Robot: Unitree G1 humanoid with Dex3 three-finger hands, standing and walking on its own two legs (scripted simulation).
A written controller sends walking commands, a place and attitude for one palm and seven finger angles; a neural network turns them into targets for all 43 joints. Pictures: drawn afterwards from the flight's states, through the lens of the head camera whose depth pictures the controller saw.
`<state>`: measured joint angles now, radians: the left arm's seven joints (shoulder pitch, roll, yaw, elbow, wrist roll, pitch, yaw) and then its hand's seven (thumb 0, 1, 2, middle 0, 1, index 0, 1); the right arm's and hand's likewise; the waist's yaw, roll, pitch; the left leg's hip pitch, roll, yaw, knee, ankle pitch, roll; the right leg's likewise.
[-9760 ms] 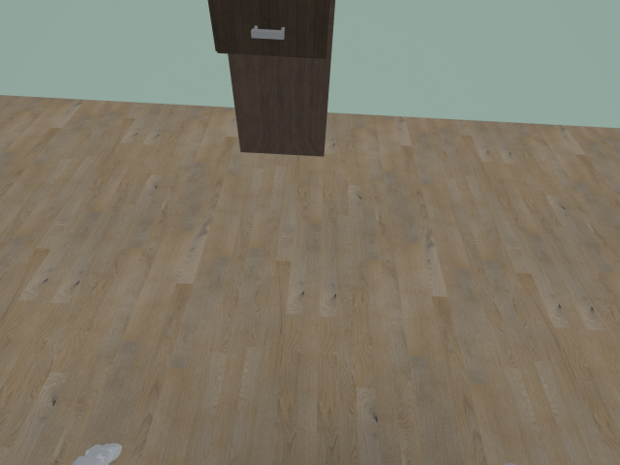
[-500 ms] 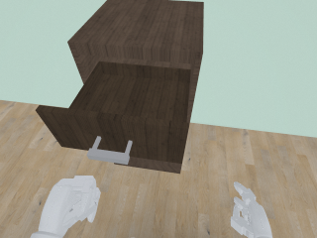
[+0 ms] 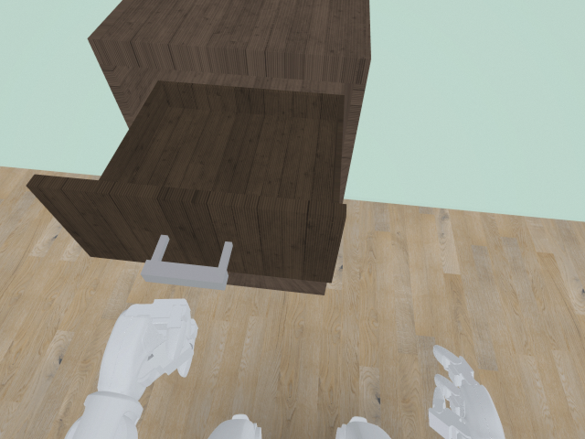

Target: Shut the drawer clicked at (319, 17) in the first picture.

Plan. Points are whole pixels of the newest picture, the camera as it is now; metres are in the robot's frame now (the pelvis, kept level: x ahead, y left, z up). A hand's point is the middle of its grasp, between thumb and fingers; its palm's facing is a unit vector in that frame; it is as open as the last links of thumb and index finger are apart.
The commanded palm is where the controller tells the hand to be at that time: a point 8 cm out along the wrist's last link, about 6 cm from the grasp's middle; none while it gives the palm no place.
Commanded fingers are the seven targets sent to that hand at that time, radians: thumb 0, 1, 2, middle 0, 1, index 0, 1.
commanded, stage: bring the fist close to the handle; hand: left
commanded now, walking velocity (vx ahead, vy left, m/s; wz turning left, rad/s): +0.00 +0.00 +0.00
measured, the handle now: (190, 260) +0.35 +0.16 +0.04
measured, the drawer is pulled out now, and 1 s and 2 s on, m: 0.27 0.27 0.14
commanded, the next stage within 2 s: push the drawer shut in 0.58 s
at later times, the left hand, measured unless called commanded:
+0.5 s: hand (206, 336) +0.24 +0.12 +0.03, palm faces -0.12 -0.99 -0.04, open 3.3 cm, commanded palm +0.22 +0.18 +0.04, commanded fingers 0.00 0.90 0.90 -1.40 -1.60 -1.40 -1.60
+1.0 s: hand (205, 320) +0.26 +0.12 +0.03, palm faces -0.13 -0.99 -0.05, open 3.2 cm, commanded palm +0.26 +0.18 +0.04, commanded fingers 0.00 0.90 0.90 -1.40 -1.60 -1.40 -1.60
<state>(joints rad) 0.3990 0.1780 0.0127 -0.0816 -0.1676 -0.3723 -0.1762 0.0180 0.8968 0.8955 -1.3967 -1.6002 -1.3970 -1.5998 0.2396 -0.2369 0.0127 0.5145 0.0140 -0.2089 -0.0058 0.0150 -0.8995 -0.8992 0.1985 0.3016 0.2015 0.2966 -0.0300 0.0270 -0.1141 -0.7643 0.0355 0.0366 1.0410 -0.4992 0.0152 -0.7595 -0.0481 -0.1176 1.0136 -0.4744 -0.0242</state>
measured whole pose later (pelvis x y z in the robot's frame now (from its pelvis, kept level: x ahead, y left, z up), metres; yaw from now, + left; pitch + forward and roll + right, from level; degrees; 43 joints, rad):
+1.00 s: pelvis +0.00 +0.00 -0.01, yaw +0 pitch +16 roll -1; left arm 0.22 0.19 0.00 0.04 -0.15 -0.36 -0.14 0.01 0.87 0.91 -1.40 -1.60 -1.40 -1.60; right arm 0.23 -0.25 0.02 0.49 0.01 -0.12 0.00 0.01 -0.90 -0.90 0.20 0.30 0.20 0.30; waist -0.04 0.03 -0.14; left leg -0.86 0.04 0.03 1.11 -0.52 0.01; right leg -0.85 -0.05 -0.12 1.08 -0.50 -0.03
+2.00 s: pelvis -0.02 +0.01 -0.01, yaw -1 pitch +18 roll -1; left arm -0.45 0.20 0.09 0.69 -0.11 -0.44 -0.08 -0.05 0.79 0.91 -1.40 -1.60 -1.40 -1.60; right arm 0.27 -0.26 0.02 0.62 0.01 -0.04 0.01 0.01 -0.90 -0.90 0.20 0.30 0.20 0.30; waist -0.09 0.02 -0.11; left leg -0.92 0.03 0.05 1.08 -0.48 0.04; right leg -0.92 -0.05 -0.09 1.05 -0.44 -0.01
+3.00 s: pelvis -0.02 +0.01 -0.03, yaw -2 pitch +25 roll -2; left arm -0.97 0.39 0.30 1.20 -0.02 -0.47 -0.09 0.01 0.81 0.92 -1.40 -1.60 -1.40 -1.60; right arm 0.36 -0.26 0.03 0.64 -0.04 0.02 0.04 0.01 -0.90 -0.90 0.20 0.30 0.20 0.30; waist -0.21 0.03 -0.11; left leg -1.10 0.06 0.04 1.15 -0.49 0.03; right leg -1.09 -0.03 -0.10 1.10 -0.44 -0.02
